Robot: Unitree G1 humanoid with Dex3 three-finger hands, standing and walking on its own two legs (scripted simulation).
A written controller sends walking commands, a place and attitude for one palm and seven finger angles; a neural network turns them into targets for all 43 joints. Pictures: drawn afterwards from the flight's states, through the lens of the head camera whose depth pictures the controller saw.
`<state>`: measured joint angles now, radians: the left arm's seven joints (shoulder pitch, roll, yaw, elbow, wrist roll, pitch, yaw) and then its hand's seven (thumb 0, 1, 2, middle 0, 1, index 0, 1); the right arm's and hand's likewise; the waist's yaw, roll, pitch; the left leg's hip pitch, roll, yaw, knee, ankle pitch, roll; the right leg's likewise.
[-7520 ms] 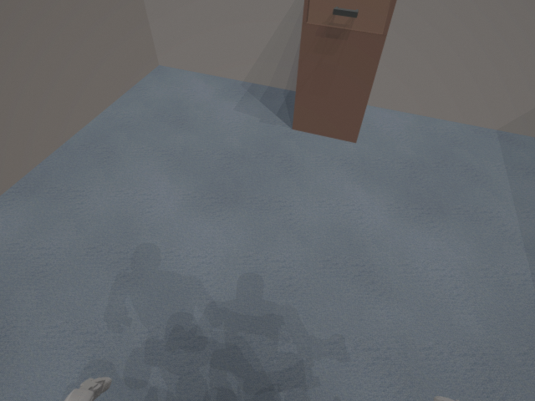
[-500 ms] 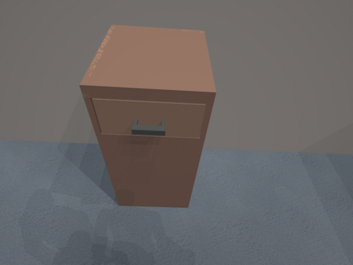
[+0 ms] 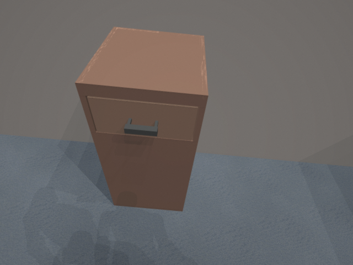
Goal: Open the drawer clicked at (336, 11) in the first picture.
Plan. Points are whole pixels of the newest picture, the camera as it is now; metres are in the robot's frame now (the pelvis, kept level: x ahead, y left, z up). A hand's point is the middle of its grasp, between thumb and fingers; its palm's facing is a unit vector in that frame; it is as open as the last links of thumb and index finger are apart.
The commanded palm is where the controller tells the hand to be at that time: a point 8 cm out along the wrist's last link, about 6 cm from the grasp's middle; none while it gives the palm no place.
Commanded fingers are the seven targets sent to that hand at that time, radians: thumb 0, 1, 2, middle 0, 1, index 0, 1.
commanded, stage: come to a stop and stand still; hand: left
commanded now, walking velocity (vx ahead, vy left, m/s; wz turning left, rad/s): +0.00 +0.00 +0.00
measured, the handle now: (142, 125) +0.55 +0.15 -0.05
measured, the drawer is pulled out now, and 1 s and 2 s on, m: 0.00 0.00 0.00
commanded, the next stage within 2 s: look again from close up in 0.96 s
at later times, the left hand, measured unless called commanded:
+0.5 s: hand out of the picture +0.00 +0.12 -0.17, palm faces +0.04 -0.98 -0.18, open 7.4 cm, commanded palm none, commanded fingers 0.00 0.90 0.90 -0.20 -0.30 -0.20 -0.30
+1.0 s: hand out of the picture +0.00 +0.13 -0.17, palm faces +0.05 -0.98 -0.19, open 7.4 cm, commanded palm none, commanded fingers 0.00 0.90 0.90 -0.20 -0.30 -0.20 -0.30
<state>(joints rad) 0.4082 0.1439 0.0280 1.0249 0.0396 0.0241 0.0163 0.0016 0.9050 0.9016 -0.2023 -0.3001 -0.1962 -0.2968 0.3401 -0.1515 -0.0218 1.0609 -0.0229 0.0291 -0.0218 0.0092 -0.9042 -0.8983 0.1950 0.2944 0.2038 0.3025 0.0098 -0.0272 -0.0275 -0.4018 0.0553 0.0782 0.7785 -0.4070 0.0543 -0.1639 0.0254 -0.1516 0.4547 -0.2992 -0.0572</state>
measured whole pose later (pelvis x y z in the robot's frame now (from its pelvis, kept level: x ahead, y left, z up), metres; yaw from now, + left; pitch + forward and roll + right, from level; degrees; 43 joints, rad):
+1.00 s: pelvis +0.01 -0.03 +0.00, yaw +1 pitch -1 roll -1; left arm 0.36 0.12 0.00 1.05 0.02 -0.01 0.04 0.00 0.90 0.90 -0.21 -0.30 -0.20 -0.30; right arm 0.36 -0.14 0.00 1.05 -0.02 0.01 -0.02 0.01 -0.91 -0.90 0.19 0.29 0.20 0.30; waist -0.02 0.03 -0.02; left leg -0.28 0.04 0.10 0.55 -0.25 0.02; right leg -0.19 0.01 -0.15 0.50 -0.30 -0.05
